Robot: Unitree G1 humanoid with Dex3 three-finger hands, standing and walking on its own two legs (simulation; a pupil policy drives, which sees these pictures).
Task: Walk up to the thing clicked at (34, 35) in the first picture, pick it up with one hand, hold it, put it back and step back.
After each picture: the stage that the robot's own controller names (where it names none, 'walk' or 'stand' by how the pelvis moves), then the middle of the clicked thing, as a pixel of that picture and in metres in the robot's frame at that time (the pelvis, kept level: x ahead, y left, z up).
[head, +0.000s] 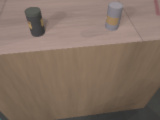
stand; (35, 22) +0.63 +0.23 +0.08
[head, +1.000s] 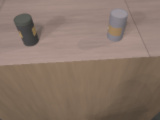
walk; (27, 30) +0.54 +0.25 +0.08
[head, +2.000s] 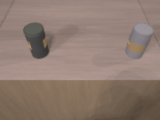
stand; (37, 41) +0.47 +0.18 +0.10
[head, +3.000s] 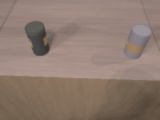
stand; (38, 39) +0.49 +0.18 +0.08
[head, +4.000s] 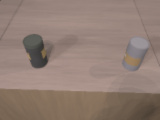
stand; (36, 52) +0.45 +0.19 +0.07
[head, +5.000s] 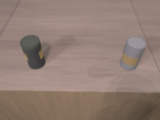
stand; (33, 52) +0.45 +0.20 +0.07
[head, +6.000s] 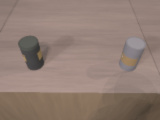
stand; (32, 53) +0.44 +0.20 +0.07
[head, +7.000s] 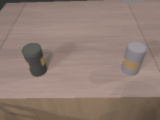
rise first; (35, 60) +0.42 +0.21 +0.08
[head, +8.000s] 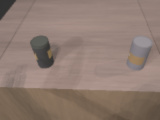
go down; (42, 52) +0.45 +0.20 +0.08
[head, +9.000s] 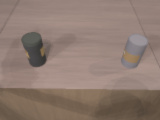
go down; (34, 50) +0.45 +0.19 +0.09
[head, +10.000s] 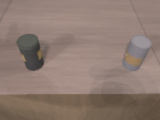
go down; (31, 53) +0.43 +0.19 +0.09
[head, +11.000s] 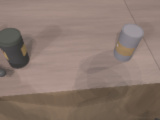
close in; (14, 49) +0.42 +0.20 +0.11
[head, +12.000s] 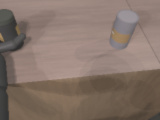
close; (8, 31) +0.48 +0.21 +0.13
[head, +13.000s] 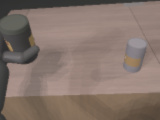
lift; (20, 40) +0.33 +0.17 +0.27
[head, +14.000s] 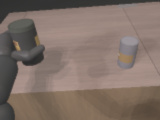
hold; (27, 43) +0.35 +0.17 +0.25
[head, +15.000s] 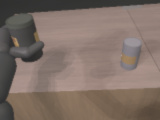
hold; (26, 38) +0.34 +0.17 +0.27
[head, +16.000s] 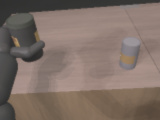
crouch; (26, 38) +0.34 +0.16 +0.27
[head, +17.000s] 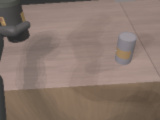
crouch; (13, 19) +0.42 +0.20 +0.27
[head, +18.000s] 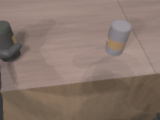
lower; (4, 42) +0.46 +0.23 +0.11
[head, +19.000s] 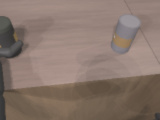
lower; (5, 38) +0.46 +0.22 +0.12
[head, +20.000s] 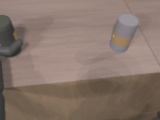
lower; (5, 37) +0.46 +0.22 +0.12
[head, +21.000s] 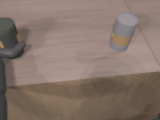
lower; (8, 39) +0.46 +0.22 +0.12
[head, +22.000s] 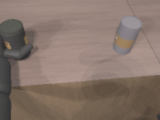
loosen; (16, 40) +0.45 +0.20 +0.12
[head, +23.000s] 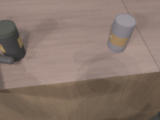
withdraw; (10, 42) +0.44 +0.20 +0.12
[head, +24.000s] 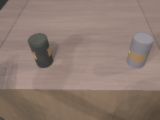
sink last; (41, 51) +0.44 +0.19 +0.10
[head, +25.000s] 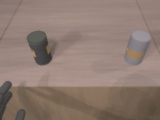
stand; (40, 48) +0.45 +0.19 +0.09
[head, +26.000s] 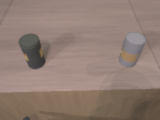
stand; (33, 52) +0.44 +0.20 +0.08
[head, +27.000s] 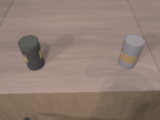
stand; (32, 53) +0.43 +0.20 +0.08
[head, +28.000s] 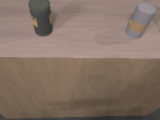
walk; (41, 18) +0.53 +0.15 +0.10
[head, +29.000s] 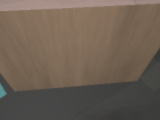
walk; out of the picture +0.80 +0.24 +0.11
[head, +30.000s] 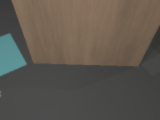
stand; out of the picture +1.17 +0.15 +0.10
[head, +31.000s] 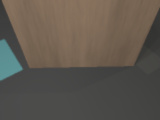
stand; out of the picture +1.16 +0.20 +0.08
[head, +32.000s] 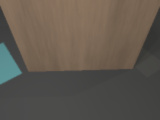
stand; out of the picture +1.14 +0.19 +0.07
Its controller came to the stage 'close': yes
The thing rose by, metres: 0.21
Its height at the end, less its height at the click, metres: +0.00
